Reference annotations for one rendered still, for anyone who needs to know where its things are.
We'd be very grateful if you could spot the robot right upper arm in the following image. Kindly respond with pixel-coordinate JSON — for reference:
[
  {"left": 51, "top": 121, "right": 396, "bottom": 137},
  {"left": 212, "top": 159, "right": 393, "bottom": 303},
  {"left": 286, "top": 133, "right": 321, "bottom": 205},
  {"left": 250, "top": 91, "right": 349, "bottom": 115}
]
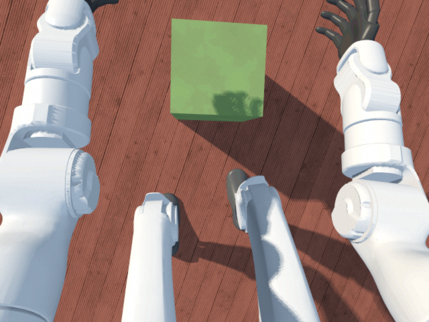
[{"left": 331, "top": 179, "right": 429, "bottom": 322}]

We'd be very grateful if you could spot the carton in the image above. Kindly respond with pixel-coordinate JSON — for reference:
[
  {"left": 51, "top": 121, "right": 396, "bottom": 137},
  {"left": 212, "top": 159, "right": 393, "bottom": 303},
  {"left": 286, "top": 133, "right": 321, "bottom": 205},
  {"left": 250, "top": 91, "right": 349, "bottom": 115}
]
[{"left": 170, "top": 19, "right": 267, "bottom": 122}]

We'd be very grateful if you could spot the left robot foot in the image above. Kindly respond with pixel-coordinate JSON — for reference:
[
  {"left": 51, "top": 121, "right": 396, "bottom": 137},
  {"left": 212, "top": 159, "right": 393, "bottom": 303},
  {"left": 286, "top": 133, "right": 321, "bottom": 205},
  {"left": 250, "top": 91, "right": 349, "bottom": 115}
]
[{"left": 163, "top": 193, "right": 180, "bottom": 256}]

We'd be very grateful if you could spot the robot right forearm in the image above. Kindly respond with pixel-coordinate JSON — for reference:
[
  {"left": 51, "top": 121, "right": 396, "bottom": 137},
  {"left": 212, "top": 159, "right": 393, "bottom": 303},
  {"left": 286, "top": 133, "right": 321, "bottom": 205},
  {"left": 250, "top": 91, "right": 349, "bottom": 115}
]
[{"left": 334, "top": 40, "right": 429, "bottom": 204}]

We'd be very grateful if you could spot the right robot hand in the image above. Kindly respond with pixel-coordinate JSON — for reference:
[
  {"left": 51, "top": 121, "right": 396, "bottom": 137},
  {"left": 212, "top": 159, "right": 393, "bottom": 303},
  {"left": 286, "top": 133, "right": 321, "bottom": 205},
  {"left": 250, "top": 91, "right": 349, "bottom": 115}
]
[{"left": 315, "top": 0, "right": 380, "bottom": 59}]

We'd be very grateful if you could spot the robot left forearm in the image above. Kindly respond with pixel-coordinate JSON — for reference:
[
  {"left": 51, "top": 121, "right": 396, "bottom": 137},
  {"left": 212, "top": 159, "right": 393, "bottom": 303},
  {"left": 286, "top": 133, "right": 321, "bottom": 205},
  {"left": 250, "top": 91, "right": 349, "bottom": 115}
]
[{"left": 0, "top": 0, "right": 99, "bottom": 214}]

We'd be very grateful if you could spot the left robot hand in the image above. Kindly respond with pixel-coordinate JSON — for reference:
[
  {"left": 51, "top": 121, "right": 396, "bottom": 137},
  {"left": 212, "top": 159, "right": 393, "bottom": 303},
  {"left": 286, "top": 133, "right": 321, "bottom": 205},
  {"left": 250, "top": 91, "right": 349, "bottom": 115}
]
[{"left": 85, "top": 0, "right": 119, "bottom": 13}]

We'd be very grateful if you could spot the robot left upper arm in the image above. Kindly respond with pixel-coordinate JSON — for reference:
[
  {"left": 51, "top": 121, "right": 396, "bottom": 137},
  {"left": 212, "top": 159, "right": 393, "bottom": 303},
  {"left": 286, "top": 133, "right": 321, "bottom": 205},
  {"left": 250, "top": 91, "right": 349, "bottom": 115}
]
[{"left": 0, "top": 148, "right": 100, "bottom": 322}]

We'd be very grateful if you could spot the right robot foot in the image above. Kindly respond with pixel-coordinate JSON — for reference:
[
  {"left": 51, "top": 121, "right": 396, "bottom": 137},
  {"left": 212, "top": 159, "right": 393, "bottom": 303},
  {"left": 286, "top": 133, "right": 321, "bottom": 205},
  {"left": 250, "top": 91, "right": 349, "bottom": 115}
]
[{"left": 226, "top": 168, "right": 247, "bottom": 231}]

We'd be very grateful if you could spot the robot foot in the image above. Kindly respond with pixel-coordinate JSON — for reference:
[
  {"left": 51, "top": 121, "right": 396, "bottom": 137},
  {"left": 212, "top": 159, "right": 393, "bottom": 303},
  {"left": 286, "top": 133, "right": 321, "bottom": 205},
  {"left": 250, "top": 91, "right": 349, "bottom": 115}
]
[
  {"left": 226, "top": 168, "right": 247, "bottom": 231},
  {"left": 163, "top": 193, "right": 180, "bottom": 256}
]

